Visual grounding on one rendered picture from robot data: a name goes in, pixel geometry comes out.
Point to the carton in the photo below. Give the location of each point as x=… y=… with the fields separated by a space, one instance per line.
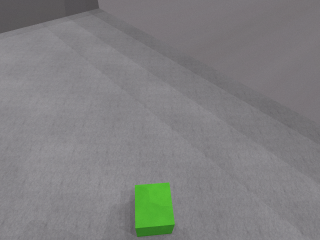
x=153 y=209

